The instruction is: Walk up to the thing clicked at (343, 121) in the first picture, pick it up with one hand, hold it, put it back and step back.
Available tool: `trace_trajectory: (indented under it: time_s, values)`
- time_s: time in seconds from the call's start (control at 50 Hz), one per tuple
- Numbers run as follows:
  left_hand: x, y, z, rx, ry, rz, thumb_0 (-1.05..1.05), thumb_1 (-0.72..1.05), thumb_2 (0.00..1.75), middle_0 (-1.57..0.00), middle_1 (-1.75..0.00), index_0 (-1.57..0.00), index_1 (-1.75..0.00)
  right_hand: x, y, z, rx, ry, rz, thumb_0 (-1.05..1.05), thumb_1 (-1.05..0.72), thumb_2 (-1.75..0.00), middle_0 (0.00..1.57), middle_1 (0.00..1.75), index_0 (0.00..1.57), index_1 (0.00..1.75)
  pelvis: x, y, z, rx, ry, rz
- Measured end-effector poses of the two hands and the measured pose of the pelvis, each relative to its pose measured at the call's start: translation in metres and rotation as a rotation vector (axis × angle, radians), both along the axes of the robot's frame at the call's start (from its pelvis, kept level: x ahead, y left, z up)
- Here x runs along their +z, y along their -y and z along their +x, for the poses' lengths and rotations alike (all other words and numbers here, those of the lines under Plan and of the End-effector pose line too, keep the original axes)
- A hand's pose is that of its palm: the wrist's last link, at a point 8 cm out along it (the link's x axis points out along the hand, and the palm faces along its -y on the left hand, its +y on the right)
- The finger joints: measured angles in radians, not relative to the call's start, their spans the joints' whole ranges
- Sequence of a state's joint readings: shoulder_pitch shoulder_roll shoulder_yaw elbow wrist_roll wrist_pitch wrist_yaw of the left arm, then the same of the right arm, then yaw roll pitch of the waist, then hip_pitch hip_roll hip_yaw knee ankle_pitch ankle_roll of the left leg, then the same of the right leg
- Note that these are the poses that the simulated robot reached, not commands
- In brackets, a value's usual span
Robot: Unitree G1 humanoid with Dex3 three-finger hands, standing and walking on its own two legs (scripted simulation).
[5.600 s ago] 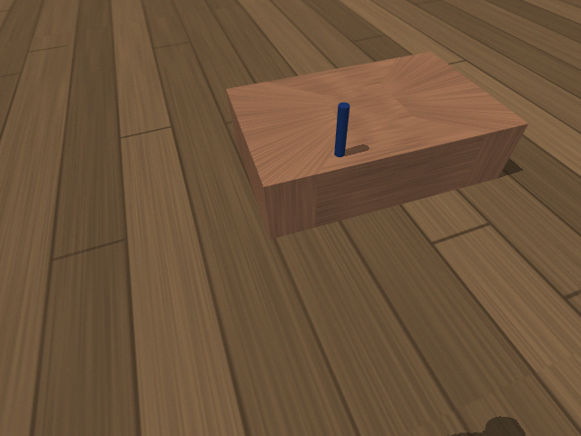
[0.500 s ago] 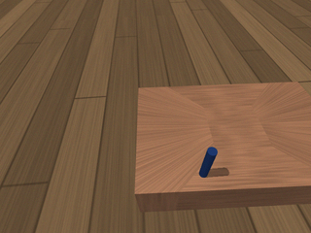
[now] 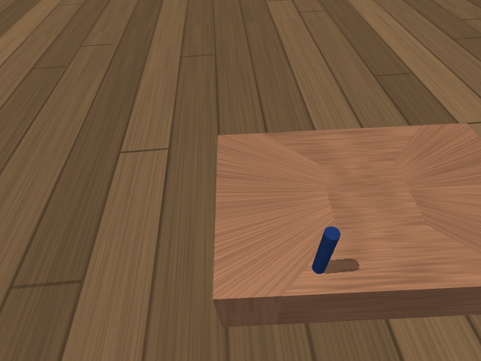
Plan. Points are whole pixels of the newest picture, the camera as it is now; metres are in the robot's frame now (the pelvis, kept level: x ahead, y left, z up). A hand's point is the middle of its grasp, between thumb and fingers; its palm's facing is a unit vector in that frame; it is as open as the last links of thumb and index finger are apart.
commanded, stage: stand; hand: right
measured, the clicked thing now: (324, 252) +0.47 -0.21 -0.34
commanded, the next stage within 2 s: go down in 1.92 s
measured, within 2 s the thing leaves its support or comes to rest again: neither
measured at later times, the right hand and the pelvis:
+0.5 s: hand out of the picture +0.08 -0.25 -0.16, palm faces -0.03 +0.94 -0.33, open 7.4 cm; pelvis +0.00 +0.00 +0.00, yaw +1 degrees
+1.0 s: hand out of the picture +0.08 -0.25 -0.16, palm faces -0.04 +0.94 -0.33, open 7.4 cm; pelvis +0.00 +0.00 +0.00, yaw +1 degrees
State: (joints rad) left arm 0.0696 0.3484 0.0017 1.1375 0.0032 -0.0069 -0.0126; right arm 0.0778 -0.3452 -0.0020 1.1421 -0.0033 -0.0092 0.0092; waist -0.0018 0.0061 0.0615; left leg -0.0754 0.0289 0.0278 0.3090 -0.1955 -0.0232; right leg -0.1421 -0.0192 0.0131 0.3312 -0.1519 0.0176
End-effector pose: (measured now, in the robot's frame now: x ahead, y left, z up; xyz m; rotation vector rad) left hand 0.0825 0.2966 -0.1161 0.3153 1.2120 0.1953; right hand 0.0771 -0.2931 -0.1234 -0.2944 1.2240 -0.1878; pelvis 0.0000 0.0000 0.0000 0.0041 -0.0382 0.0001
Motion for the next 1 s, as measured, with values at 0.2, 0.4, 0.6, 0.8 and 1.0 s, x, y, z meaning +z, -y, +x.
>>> trace_trajectory:
  time_s: [0.2, 0.4, 0.6, 0.8, 1.0]
  values:
    - [-0.001, -0.001, -0.011, 0.011, -0.018, 0.003, 0.01, 0.90, 0.90, -0.21, -0.30, -0.20, -0.30, 0.000, 0.001, -0.003, 0.005, -0.016, 0.000, 0.00, -0.90, -0.89, 0.20, 0.30, 0.20, 0.30, 0.000, 0.001, 0.000, 0.006, -0.004, -0.001]
    - [-0.004, 0.000, -0.018, 0.018, -0.036, -0.004, 0.01, 0.90, 0.90, -0.21, -0.30, -0.20, -0.30, 0.001, 0.004, -0.006, 0.004, -0.027, -0.009, 0.00, -0.90, -0.89, 0.20, 0.30, 0.20, 0.30, 0.000, 0.001, 0.001, 0.010, -0.006, 0.000]
    - [-0.004, 0.001, -0.016, 0.015, -0.031, -0.004, 0.01, 0.90, 0.90, -0.21, -0.30, -0.20, -0.30, 0.001, 0.003, -0.004, 0.006, -0.024, -0.009, 0.00, -0.90, -0.89, 0.20, 0.30, 0.20, 0.30, 0.000, 0.001, 0.002, 0.012, -0.006, -0.002]
    - [-0.002, -0.001, -0.013, 0.016, -0.020, 0.000, 0.01, 0.90, 0.90, -0.21, -0.30, -0.20, -0.30, 0.001, 0.002, -0.002, 0.011, -0.017, -0.006, 0.00, -0.90, -0.89, 0.20, 0.30, 0.20, 0.30, 0.000, 0.000, 0.003, 0.012, -0.005, -0.001]
    - [-0.002, -0.002, -0.015, 0.021, -0.030, 0.004, 0.01, 0.90, 0.90, -0.21, -0.30, -0.20, -0.30, 0.000, 0.002, -0.004, 0.011, -0.029, -0.005, 0.00, -0.90, -0.89, 0.20, 0.30, 0.20, 0.30, 0.000, 0.001, 0.005, 0.016, -0.006, -0.001]
